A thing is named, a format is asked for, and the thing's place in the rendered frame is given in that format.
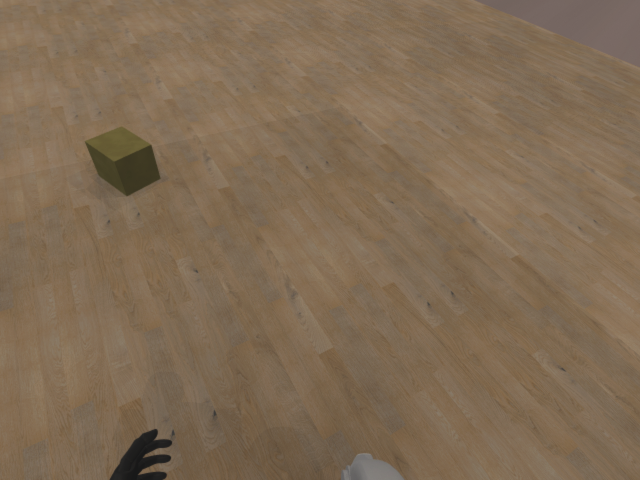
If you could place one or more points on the left robot hand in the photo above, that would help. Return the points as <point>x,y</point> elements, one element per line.
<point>132,463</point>

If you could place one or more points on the carton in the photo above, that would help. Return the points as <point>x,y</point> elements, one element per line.
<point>124,160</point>

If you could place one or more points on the robot right thigh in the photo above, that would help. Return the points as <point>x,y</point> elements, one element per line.
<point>370,469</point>

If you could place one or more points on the robot right shin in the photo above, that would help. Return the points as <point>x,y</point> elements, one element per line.
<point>362,456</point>

